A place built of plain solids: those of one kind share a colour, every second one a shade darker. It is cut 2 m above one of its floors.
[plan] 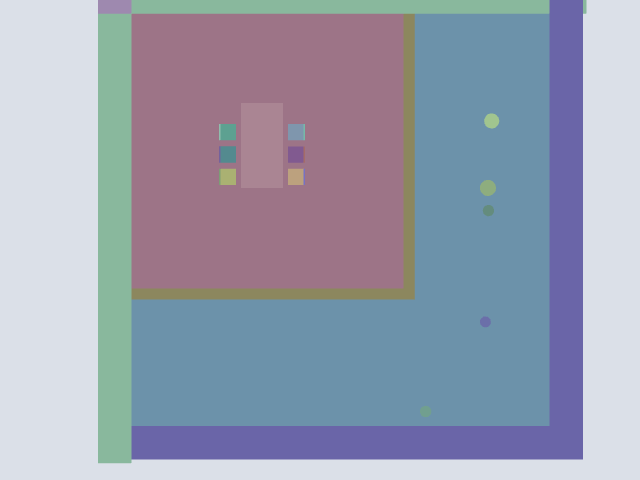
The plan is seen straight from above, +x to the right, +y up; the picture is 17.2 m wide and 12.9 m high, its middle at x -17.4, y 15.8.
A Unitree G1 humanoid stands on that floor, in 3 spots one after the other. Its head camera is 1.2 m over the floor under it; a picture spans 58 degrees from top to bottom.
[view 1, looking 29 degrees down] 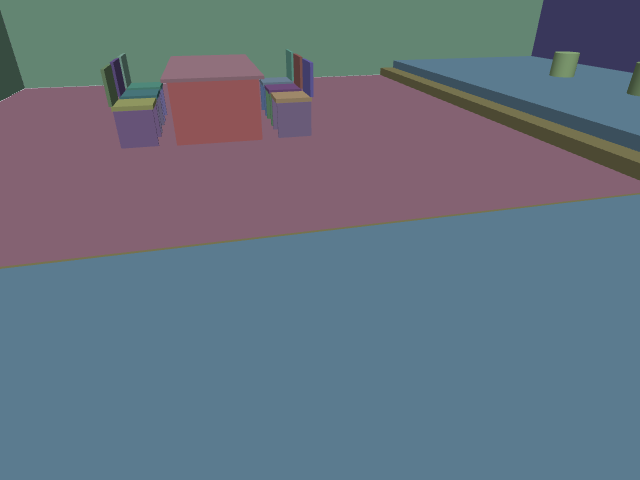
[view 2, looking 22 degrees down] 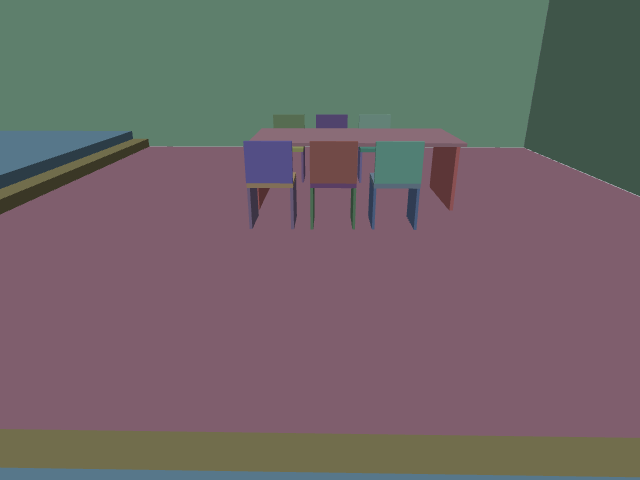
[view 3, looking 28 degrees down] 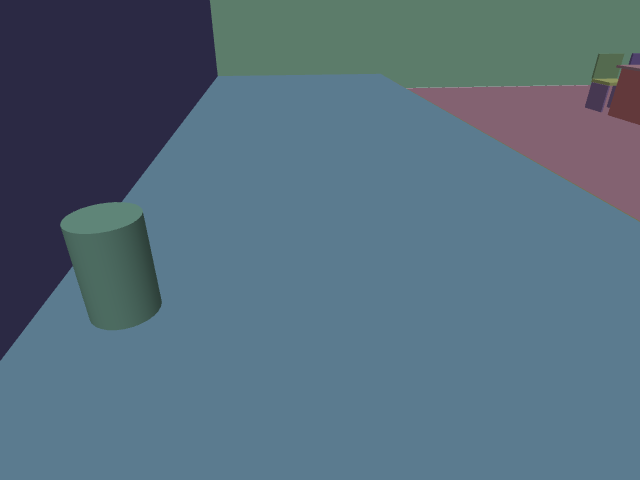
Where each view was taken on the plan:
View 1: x -19.04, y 12.00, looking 76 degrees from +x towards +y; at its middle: floor_main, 2.48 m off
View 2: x -13.85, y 18.04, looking -179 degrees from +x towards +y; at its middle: floor_pit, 4.01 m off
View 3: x -12.88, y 11.90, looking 174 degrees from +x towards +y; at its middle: floor_main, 2.56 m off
